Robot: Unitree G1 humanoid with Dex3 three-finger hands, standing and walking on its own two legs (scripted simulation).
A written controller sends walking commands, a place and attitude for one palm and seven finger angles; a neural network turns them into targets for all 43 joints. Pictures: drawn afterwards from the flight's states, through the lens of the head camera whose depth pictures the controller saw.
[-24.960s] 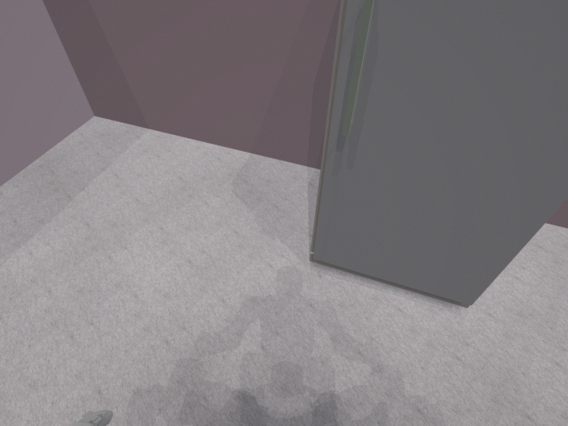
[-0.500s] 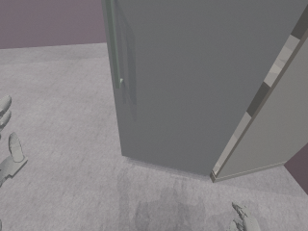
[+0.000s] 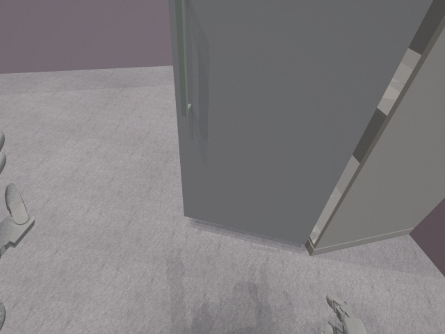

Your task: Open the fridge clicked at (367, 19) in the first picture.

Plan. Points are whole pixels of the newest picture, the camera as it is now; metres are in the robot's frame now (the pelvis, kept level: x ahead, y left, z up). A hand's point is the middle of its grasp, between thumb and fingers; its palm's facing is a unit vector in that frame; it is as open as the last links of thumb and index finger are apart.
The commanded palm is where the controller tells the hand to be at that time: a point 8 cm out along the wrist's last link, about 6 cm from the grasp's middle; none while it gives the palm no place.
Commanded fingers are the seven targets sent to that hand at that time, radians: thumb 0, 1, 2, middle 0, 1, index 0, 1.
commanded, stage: stop stepping back and stand still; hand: left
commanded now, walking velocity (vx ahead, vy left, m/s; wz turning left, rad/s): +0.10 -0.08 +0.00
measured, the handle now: (184, 61) +0.78 +0.16 +0.15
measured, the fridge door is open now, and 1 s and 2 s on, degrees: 62 62 62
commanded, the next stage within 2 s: let the arm hang, fingers relaxed in 0.14 s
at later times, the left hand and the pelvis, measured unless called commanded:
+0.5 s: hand out of the picture +0.09 +0.21 -0.15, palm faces -0.04 -0.97 -0.22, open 7.4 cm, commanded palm none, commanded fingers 0.00 0.90 0.90 -0.20 -0.30 -0.20 -0.30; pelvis +0.00 +0.02 +0.00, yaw +2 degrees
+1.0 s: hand out of the picture +0.02 +0.24 -0.16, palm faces +0.00 -0.98 -0.22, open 7.3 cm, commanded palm none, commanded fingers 0.00 0.90 0.90 -0.20 -0.30 -0.20 -0.30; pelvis +0.02 +0.06 +0.02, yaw +1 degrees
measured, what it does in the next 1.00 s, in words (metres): steps on the spot: right foot, then left foot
